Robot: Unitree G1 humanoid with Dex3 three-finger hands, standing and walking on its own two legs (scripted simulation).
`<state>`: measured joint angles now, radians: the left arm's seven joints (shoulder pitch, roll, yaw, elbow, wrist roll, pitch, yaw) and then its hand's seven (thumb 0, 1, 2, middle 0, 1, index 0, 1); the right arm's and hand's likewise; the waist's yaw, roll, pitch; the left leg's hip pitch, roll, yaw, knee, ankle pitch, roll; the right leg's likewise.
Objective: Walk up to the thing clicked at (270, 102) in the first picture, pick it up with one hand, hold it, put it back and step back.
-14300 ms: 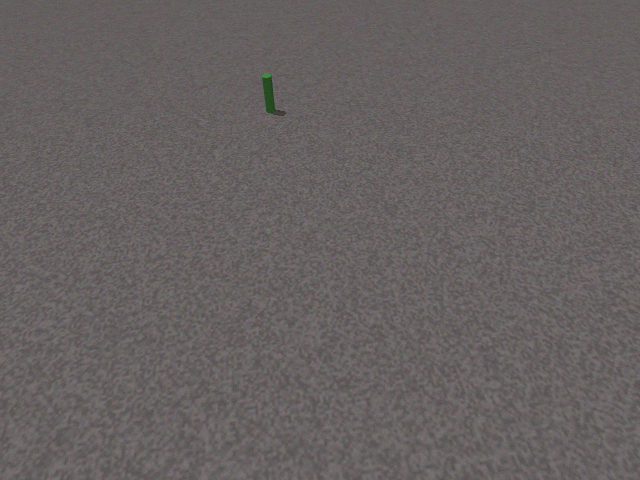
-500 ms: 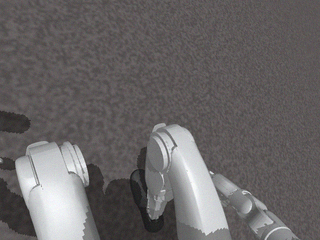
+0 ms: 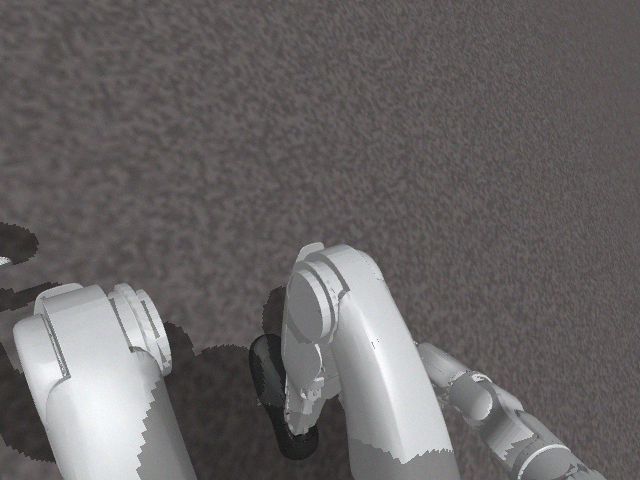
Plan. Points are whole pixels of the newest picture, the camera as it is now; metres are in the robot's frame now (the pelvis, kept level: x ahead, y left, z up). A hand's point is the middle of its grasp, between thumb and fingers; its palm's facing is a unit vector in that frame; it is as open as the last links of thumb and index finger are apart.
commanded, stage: close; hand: left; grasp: from the side
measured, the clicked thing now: out of the picture +0.43 +0.32 -0.17
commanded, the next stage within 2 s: settle in 0.48 s
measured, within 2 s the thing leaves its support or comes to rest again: leaves its support in 0.80 s
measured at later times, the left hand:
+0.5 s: hand out of the picture +0.42 +0.31 -0.16, palm faces +0.40 -0.91 -0.01, open 8.0 cm
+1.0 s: hand out of the picture +0.42 +0.33 -0.12, palm faces +0.38 -0.92 -0.02, open 7.8 cm
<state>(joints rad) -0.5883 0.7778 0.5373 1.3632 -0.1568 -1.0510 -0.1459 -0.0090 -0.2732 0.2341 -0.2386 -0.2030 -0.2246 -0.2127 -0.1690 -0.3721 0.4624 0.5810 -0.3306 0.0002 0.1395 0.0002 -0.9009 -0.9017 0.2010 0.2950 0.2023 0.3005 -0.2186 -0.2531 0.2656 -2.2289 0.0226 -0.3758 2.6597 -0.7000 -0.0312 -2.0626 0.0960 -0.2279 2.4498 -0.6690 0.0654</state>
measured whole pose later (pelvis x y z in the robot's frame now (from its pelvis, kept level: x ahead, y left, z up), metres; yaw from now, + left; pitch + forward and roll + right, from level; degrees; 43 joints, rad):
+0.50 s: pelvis +0.00 +0.00 +0.00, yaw -1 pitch +13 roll -16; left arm -0.63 0.83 0.56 1.38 -0.13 -1.04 -0.08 0.01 0.22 0.67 -0.70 -0.74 -0.69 -0.74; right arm -0.16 -0.37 0.49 0.56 -0.33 0.04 0.14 0.00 -0.87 -0.89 0.20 0.29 0.20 0.30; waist -0.24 -0.26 0.28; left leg -2.23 0.03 -0.39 2.66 -0.70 -0.03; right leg -2.07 0.10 -0.24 2.44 -0.66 0.07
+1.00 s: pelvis +0.00 +0.00 +0.01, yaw +0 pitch +16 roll -15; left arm -0.60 0.76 0.54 1.16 -0.12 -0.91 -0.12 0.00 -0.12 1.10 -0.82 -1.16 -0.83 -1.19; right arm -0.12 -0.36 0.40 0.57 -0.30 0.06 0.13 0.00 -0.90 -0.90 0.20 0.30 0.20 0.30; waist -0.21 -0.22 0.23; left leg -2.24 0.03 -0.36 2.62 -0.70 -0.04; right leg -2.08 0.09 -0.22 2.42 -0.67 0.06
